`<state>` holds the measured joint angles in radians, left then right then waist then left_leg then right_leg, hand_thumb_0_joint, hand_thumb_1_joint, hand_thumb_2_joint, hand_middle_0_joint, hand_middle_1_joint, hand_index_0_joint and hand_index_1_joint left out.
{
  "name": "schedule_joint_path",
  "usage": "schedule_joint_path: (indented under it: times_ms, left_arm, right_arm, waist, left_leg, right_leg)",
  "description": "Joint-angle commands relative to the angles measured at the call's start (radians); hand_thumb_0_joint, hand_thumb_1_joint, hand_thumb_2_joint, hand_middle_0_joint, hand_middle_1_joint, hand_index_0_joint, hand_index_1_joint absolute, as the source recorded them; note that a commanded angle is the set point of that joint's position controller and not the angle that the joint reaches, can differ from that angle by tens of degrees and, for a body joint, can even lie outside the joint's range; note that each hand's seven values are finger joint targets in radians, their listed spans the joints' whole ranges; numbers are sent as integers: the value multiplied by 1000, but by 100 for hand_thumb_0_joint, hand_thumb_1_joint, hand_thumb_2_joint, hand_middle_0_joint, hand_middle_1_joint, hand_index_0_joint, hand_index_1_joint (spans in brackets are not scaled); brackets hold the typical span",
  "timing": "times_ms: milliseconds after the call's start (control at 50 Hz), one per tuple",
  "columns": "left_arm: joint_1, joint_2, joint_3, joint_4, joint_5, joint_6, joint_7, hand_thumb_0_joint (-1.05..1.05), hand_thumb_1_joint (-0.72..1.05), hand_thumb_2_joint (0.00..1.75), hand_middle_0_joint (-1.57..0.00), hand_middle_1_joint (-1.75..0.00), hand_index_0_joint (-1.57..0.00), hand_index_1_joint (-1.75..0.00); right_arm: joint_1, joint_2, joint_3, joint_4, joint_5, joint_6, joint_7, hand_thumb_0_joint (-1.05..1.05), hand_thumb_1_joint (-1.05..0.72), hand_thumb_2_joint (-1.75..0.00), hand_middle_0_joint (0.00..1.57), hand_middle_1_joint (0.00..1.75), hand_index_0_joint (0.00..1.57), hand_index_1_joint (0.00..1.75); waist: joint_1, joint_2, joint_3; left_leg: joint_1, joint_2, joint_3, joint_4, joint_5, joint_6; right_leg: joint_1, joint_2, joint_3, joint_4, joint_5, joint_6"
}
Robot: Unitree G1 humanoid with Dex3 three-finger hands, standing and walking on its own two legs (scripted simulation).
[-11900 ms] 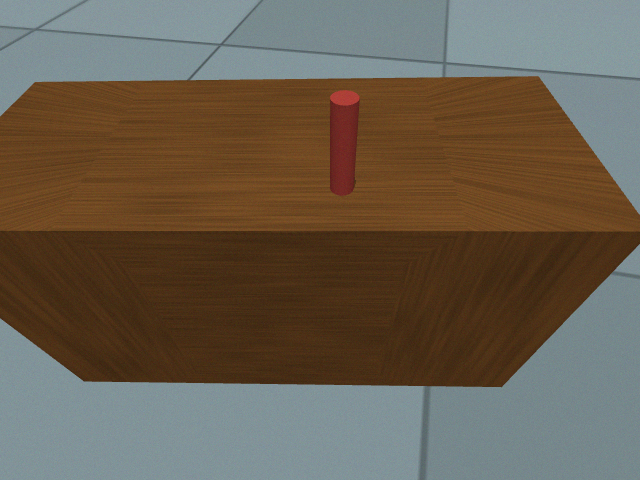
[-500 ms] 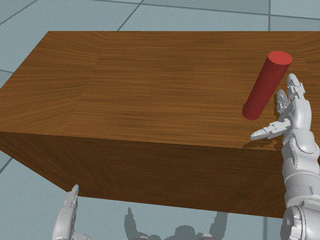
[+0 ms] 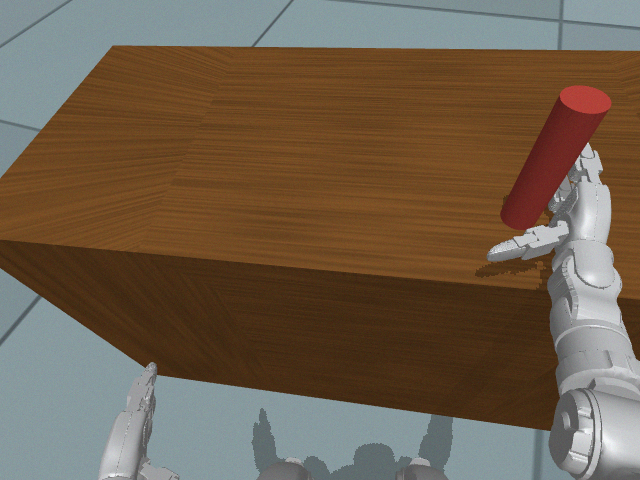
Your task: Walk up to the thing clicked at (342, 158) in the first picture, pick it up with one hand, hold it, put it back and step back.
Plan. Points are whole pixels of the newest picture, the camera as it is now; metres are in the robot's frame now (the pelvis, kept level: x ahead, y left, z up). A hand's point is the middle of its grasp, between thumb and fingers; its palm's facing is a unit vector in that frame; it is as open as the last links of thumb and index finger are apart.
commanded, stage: rest palm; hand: right
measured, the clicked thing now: (545, 168) +0.47 -0.21 +0.12
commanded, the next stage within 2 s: close in 0.06 s
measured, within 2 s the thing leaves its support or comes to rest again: leaves its support in 1.04 s
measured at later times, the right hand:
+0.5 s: hand (531, 191) +0.47 -0.21 +0.08, palm faces +0.19 +0.98 +0.01, open 13.4 cm
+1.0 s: hand (530, 193) +0.47 -0.21 +0.08, palm faces +0.18 +0.98 +0.00, open 6.1 cm
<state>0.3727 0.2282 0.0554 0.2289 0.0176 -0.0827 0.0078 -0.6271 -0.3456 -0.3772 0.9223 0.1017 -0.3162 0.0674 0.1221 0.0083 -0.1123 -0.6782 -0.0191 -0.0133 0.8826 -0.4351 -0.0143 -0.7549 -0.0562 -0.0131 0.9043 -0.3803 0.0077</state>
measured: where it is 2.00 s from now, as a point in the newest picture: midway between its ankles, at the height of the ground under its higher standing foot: outside the picture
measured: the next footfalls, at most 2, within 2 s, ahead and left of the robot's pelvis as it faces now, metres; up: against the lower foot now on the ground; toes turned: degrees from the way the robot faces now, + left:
none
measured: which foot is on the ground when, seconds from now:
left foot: down 0.00-1.00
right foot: down 0.00-1.00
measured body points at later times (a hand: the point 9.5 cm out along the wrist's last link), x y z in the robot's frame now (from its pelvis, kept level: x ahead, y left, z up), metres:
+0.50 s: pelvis +0.00 +0.00 +0.00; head +0.08 -0.03 +0.44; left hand +0.15 +0.27 -0.03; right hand +0.45 -0.26 +0.08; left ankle +0.00 +0.13 -0.69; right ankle +0.03 -0.12 -0.69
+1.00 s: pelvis +0.01 -0.01 +0.00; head +0.08 -0.03 +0.44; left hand +0.15 +0.26 -0.04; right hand +0.46 -0.26 +0.08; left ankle +0.00 +0.13 -0.69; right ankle +0.03 -0.12 -0.69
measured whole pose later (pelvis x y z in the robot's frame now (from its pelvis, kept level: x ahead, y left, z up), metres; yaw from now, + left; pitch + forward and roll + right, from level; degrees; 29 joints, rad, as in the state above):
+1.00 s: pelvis +0.01 -0.01 +0.00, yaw +0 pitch +15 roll +2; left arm 0.35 0.23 0.06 0.25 0.02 -0.04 -0.01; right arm -0.67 -0.38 -0.40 0.93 0.08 -0.31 0.07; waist 0.14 0.00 -0.12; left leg -0.71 -0.02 -0.01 0.90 -0.45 -0.02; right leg -0.80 -0.06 -0.01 0.94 -0.41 0.00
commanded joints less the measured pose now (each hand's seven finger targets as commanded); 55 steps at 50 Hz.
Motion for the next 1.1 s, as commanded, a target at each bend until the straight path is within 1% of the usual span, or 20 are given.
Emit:
schedule_joint_path:
  times_ms: [0,40,80,120,160,280,420,500,540,580,620,680,700,740,780,820,900,980,1040,1080]
  left_arm:
    - [-47,156,88,-207,-5,-59,17,0,-60,9,-5,-4,-3,-6]
    - [-10,109,47,-137,3,-59,12,0,-61,9,-5,-4,-3,-6]
    - [-41,142,68,-189,0,-63,18,0,-61,9,-5,-4,-3,-6]
    - [-17,141,65,-161,4,-58,17,0,-61,10,-5,-4,-3,-7]
    - [-2,131,56,-136,1,-52,13,0,-57,7,-5,-6,-5,-6]
    - [-30,177,104,-163,2,-43,13,0,-56,6,-5,-5,-5,-5]
    - [-12,137,63,-175,5,-47,8,0,-55,6,-4,-5,-5,-5]
    - [-29,160,74,-197,0,-49,8,0,-55,5,-4,-5,-5,-5]
    - [-2,130,54,-130,0,-43,4,0,-54,5,-5,-6,-5,-5]
    - [-68,134,52,-209,2,-55,5,0,-55,6,-5,-5,-5,-5]
    - [3,183,110,-139,5,-48,11,0,-55,5,-5,-5,-5,-5]
    - [-13,171,92,-188,1,-45,7,0,-55,5,-5,-5,-5,-5]
    - [35,167,101,-141,4,-37,6,0,-56,6,-5,-5,-5,-5]
    - [-12,177,105,-212,0,-41,5,0,-55,5,-5,-5,-5,-5]
    - [45,114,53,-107,3,-24,-7,0,-53,4,-5,-6,-5,-5]
    - [-23,158,97,-159,5,-29,1,0,-56,6,-6,-6,-6,-6]
    - [-33,143,79,-140,3,-13,-4,0,-57,6,-6,-6,-6,-7]
    - [-60,157,71,-192,-5,-9,8,0,-56,6,-6,-6,-6,-7]
    - [2,139,61,-96,-10,-3,12,0,-55,5,-6,-6,-6,-6]
    - [-81,159,74,-166,-11,-13,19,0,-54,5,-6,-6,-6,-6]
  right_arm:
    - [-417,-241,-36,-262,10,-88,7,0,57,-5,7,6,7,6]
    - [-445,-166,20,-241,7,-92,14,0,56,-6,7,6,7,6]
    - [-476,-219,-11,-272,7,-91,6,0,55,-8,8,8,8,8]
    - [-459,-163,29,-236,4,-79,4,0,52,-8,8,8,8,8]
    - [-404,-181,5,-200,1,-70,-3,0,48,-7,18,14,19,14]
    - [-489,-281,-42,-208,-16,-84,-7,0,46,-21,59,40,59,40]
    - [-519,-250,-19,-135,-15,-86,-3,0,33,-36,88,62,88,62]
    - [-509,-308,-55,-158,-12,-73,15,0,21,-46,96,71,96,71]
    - [-465,-229,-16,-79,-7,-64,26,0,11,-53,105,79,105,80]
    - [-522,-219,-19,-152,4,-73,29,0,6,-59,110,85,110,85]
    - [-480,-212,-2,-97,-1,-68,29,0,-5,-68,117,94,117,94]
    - [-451,-283,-68,-123,-4,-74,12,0,-21,-81,127,105,126,105]
    - [-442,-251,-37,-119,-5,-79,13,0,-27,-83,131,108,130,108]
    - [-494,-322,-86,-192,-2,-95,6,0,-37,-86,136,111,134,111]
    - [-388,-244,-54,-77,-6,-84,7,0,-43,-99,134,120,134,120]
    - [-463,-288,-79,-166,-3,-99,7,0,-47,-111,130,129,131,129]
    - [-518,-298,-56,-242,-7,-86,5,0,-60,-129,136,139,137,139]
    - [-578,-297,-35,-333,0,-75,0,0,-61,-133,139,143,140,143]
    - [-485,-242,-11,-186,4,-34,-4,0,-56,-127,142,141,143,141]
    - [-606,-316,-35,-313,-1,-46,-18,0,-50,-123,142,139,143,139]
  waist:
    - [-18,-80,-400]
    - [-4,-120,-381]
    - [0,-111,-464]
    - [18,-101,-418]
    - [-9,-107,-381]
    - [12,-87,-385]
    - [12,-91,-374]
    - [-1,-125,-454]
    - [5,-121,-351]
    - [16,-100,-429]
    - [34,-74,-413]
    - [11,-63,-427]
    - [21,-70,-376]
    - [14,-87,-441]
    - [6,-72,-333]
    - [14,-106,-431]
    - [-4,-149,-462]
    - [-2,-151,-527]
    - [1,-119,-373]
    - [-5,-127,-450]
  left_leg:
    - [77,-15,15,-105,272,14]
    - [46,-19,23,-86,286,19]
    - [74,-16,17,-90,344,11]
    - [65,-18,24,-90,346,12]
    - [54,-19,29,-96,326,14]
    - [54,-17,23,-94,307,12]
    - [50,-18,23,-106,253,15]
    - [83,-19,21,-91,348,12]
    - [29,-21,30,-90,303,19]
    - [50,-21,27,-96,316,13]
    - [44,-24,29,-92,334,10]
    - [79,-23,27,-91,366,5]
    - [54,-24,29,-89,347,8]
    - [87,-21,23,-88,375,6]
    - [45,-18,19,-82,362,6]
    - [41,-20,22,-70,372,9]
    - [81,-17,18,-78,398,9]
    - [118,-20,24,-100,382,11]
    - [96,-22,31,-127,346,14]
    - [123,-18,26,-132,344,12]
  right_leg:
    - [301,21,13,-90,215,-21]
    - [317,18,17,-88,252,-13]
    - [362,18,16,-64,308,-20]
    - [341,16,20,-74,308,-19]
    - [335,17,17,-84,304,-15]
    - [300,17,21,-77,258,-23]
    - [273,21,19,-82,189,-22]
    - [319,24,15,-66,296,-20]
    - [282,19,20,-82,273,-14]
    - [308,17,23,-71,273,-20]
    - [304,18,23,-64,277,-25]
    - [300,22,16,-60,306,-27]
    - [285,21,17,-65,295,-26]
    - [308,22,17,-54,317,-26]
    - [234,26,12,-47,294,-32]
    - [310,18,21,-40,346,-26]
    - [329,21,18,-43,360,-25]
    - [387,19,18,-68,336,-23]
    - [340,23,16,-106,298,-20]
    - [373,21,17,-112,294,-22]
